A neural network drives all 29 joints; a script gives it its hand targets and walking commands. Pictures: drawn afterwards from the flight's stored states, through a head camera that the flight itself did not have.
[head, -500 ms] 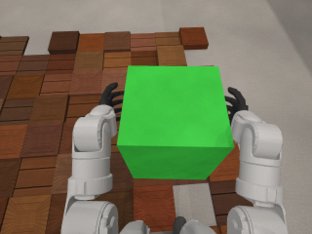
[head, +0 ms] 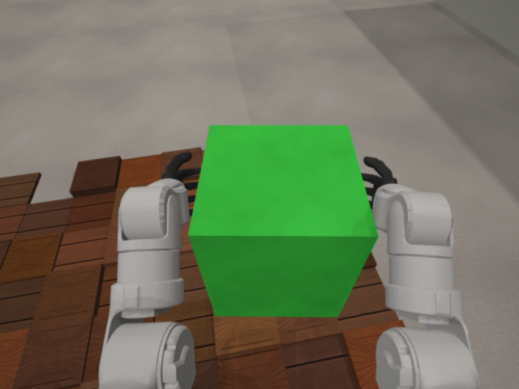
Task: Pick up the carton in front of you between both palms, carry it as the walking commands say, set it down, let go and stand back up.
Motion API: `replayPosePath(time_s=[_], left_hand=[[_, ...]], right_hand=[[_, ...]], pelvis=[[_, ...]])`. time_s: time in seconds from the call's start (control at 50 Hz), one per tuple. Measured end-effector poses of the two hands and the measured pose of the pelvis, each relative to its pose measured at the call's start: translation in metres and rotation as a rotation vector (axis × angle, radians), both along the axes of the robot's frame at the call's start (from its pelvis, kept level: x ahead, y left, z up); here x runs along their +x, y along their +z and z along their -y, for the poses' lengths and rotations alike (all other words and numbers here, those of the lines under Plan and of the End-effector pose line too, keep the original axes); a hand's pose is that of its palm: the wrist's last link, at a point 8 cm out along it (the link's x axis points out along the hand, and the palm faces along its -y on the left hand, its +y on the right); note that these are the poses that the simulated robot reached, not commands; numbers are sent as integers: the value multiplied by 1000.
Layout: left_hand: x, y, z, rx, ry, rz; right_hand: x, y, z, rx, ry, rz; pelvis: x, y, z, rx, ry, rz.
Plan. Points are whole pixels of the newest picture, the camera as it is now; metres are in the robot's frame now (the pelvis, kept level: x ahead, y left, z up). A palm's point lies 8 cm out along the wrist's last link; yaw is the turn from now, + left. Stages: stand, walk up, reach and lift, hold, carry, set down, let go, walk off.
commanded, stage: carry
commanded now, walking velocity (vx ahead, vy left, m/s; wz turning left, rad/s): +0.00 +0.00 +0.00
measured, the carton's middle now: (277, 226) +0.36 -0.02 +0.05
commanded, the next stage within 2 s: none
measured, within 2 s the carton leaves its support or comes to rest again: neither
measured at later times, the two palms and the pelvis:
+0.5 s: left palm (167, 197) +0.38 +0.14 +0.12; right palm (367, 188) +0.38 -0.16 +0.11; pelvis +0.02 -0.01 +0.01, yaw +0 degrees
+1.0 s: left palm (153, 151) +0.44 +0.16 +0.16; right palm (351, 148) +0.43 -0.14 +0.15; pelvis +0.08 +0.02 -0.01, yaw +1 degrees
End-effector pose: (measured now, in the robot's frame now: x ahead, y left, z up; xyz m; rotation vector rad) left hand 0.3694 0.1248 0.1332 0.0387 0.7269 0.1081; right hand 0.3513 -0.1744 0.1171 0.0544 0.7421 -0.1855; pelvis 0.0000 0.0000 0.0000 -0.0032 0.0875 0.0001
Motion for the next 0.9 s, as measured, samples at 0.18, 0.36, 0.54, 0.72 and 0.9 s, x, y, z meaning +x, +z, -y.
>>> replayPosePath(time_s=[0.18, 0.36, 0.54, 0.72, 0.9], left_hand=[[10, -22, -8, -17, 42, -24], [13, -19, -20, -47, 79, 8], [11, -13, -14, -33, 42, 14], [7, 10, -18, -16, 11, 84], [37, 32, -43, -24, 12, 74]], right_hand=[[33, -5, -7, -53, 76, -26], [39, -2, -19, -45, 80, 8], [26, -1, -13, -40, 54, 13], [22, 25, -17, -52, 49, 83], [52, 49, -42, -87, 75, 71]], pelvis=[[17, 3, 14, 17, 1, -10], [22, 5, 17, 17, 2, -21], [21, 5, 11, 5, 0, -10], [22, -4, -1, -18, 8, 12], [54, -16, -19, -6, 7, -6]])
